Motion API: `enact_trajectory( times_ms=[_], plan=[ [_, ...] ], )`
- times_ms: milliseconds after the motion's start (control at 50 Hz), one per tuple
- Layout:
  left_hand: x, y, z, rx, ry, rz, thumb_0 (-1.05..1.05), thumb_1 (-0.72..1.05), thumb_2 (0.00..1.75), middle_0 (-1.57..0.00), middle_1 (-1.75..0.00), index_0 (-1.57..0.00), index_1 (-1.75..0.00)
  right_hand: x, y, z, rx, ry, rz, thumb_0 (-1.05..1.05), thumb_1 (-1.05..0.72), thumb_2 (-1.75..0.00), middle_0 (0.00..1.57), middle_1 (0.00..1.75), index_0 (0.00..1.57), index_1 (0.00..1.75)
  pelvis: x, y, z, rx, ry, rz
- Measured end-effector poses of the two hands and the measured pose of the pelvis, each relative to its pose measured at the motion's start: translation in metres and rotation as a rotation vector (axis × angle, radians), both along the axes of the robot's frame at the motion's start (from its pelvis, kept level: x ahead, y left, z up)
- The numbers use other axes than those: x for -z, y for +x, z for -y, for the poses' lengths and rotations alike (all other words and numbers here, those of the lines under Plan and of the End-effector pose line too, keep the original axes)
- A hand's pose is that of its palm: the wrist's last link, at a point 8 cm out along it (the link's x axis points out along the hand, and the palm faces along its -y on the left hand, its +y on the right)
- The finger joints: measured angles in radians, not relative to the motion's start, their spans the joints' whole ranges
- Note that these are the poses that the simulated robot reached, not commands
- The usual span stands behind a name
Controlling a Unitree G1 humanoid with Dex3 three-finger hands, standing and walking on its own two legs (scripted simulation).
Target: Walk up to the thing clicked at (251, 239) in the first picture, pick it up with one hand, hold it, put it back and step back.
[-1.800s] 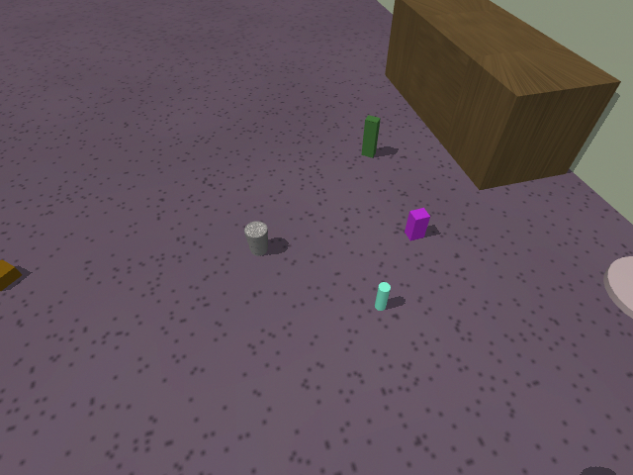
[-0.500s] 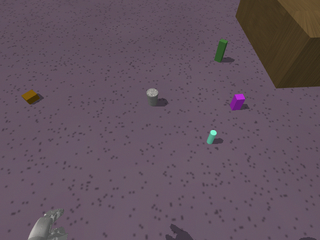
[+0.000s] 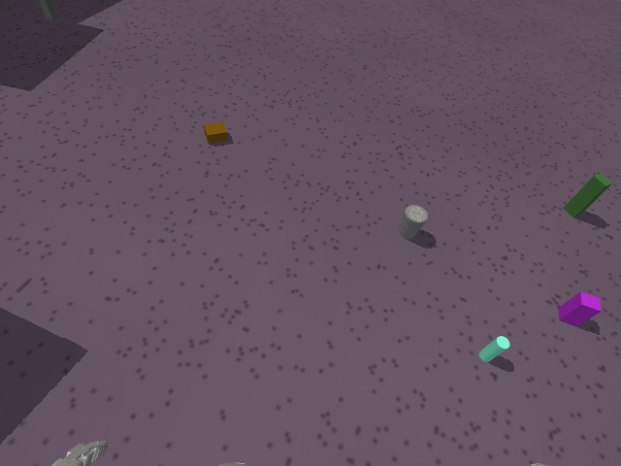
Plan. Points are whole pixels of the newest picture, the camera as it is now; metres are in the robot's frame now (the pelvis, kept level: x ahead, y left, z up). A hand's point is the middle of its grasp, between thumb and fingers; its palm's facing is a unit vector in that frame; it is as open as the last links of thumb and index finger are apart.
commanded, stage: walk up
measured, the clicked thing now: (411, 223) +1.09 -0.44 -0.69
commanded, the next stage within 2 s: none
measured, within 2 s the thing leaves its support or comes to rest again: neither
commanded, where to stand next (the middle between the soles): +0.07 +0.01 m, yaw +75 degrees
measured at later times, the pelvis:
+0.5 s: pelvis +0.03 -0.08 +0.01, yaw +29 degrees
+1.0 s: pelvis +0.03 -0.05 +0.00, yaw +51 degrees
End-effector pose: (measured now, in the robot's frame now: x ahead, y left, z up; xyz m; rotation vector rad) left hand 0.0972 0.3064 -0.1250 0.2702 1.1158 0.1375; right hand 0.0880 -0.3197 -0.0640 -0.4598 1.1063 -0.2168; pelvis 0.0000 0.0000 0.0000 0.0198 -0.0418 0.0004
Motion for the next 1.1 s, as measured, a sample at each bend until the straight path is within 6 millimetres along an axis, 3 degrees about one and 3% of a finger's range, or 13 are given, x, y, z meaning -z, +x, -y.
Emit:
enact_trajectory(
  times_ms=[120, 240, 320, 400, 520, 640, 720, 840, 900, 980, 1100],
  plan=[
    [-0.02, -0.021, -0.003, -0.099, 0.011, 0.013, 0.01, 0.9, 0.89, -0.2, -0.3, -0.2, -0.29, -0.006, 0.041, -0.015, -0.121, 0.021, 0.003, 0.01, -0.91, -0.9, 0.2, 0.3, 0.21, 0.3, -0.013, 0.012, 0.006, -0.125, -0.021, -0.009],
    [-0.04, -0.035, -0.003, -0.225, 0.092, 0.068, 0.01, 0.9, 0.89, -0.2, -0.3, -0.2, -0.29, 0.005, 0.091, -0.018, -0.274, 0.058, 0.017, 0.01, -0.9, -0.9, 0.2, 0.3, 0.21, 0.3, -0.011, 0.021, 0.027, -0.248, -0.025, -0.014],
    [-0.051, -0.051, 0.009, -0.299, 0.161, 0.107, 0.01, 0.9, 0.9, -0.2, -0.3, -0.2, -0.29, 0.021, 0.129, -0.013, -0.375, 0.094, 0.038, 0.01, -0.9, -0.9, 0.2, 0.3, 0.21, 0.3, -0.001, 0.024, 0.05, -0.325, -0.012, -0.022],
    [-0.061, -0.081, 0.033, -0.37, 0.198, 0.092, 0.01, 0.9, 0.89, -0.2, -0.3, -0.2, -0.29, 0.032, 0.161, -0.014, -0.438, 0.117, 0.049, 0.01, -0.91, -0.9, 0.2, 0.3, 0.21, 0.3, -0.001, 0.024, 0.068, -0.409, -0.02, -0.003],
    [-0.075, -0.13, 0.064, -0.506, 0.2, 0.066, 0.01, 0.9, 0.89, -0.2, -0.3, -0.21, -0.3, 0.025, 0.183, -0.015, -0.568, 0.135, -0.015, 0.01, -0.91, -0.9, 0.2, 0.29, 0.2, 0.3, -0.015, 0.031, 0.082, -0.52, 0.026, -0.012],
    [-0.068, -0.18, 0.085, -0.607, 0.169, 0.027, 0.01, 0.9, 0.89, -0.2, -0.3, -0.21, -0.3, 0.022, 0.197, -0.021, -0.65, 0.085, -0.083, 0.01, -0.91, -0.9, 0.2, 0.29, 0.2, 0.3, -0.015, 0.034, 0.085, -0.622, 0.013, -0.009],
    [-0.053, -0.218, 0.094, -0.674, 0.137, -0.012, 0.01, 0.9, 0.89, -0.2, -0.3, -0.21, -0.3, 0.019, 0.21, -0.041, -0.712, 0.05, -0.078, 0.01, -0.91, -0.9, 0.2, 0.29, 0.2, 0.3, -0.009, 0.032, 0.08, -0.684, 0.001, -0.005],
    [-0.015, -0.268, 0.093, -0.779, 0.09, -0.067, 0.01, 0.9, 0.89, -0.2, -0.3, -0.21, -0.3, 0.012, 0.226, -0.09, -0.796, 0.028, 0.018, 0.01, -0.91, -0.9, 0.2, 0.29, 0.2, 0.3, 0.008, 0.025, 0.063, -0.755, 0.02, -0.013],
    [-0.008, -0.273, 0.098, -0.82, 0.055, -0.088, 0.01, 0.9, 0.89, -0.2, -0.3, -0.2, -0.29, 0.004, 0.229, -0.109, -0.837, 0.032, 0.055, 0.01, -0.91, -0.9, 0.2, 0.29, 0.2, 0.3, 0.006, 0.025, 0.055, -0.812, -0.002, -0.002],
    [-0.015, -0.269, 0.1, -0.859, 0.046, -0.037, 0.01, 0.9, 0.89, -0.2, -0.3, -0.2, -0.29, -0.004, 0.236, -0.127, -0.884, 0.024, 0.045, 0.01, -0.91, -0.9, 0.2, 0.3, 0.21, 0.3, -0.002, 0.028, 0.049, -0.877, -0.017, -0.005],
    [-0.025, -0.268, 0.103, -0.925, 0.092, -0.028, 0.01, 0.9, 0.89, -0.2, -0.3, -0.21, -0.3, 0.005, 0.254, -0.152, -0.973, 0.044, 0.042, 0.01, -0.9, -0.9, 0.2, 0.3, 0.21, 0.3, -0.002, 0.036, 0.05, -0.956, -0.019, -0.011]
  ],
)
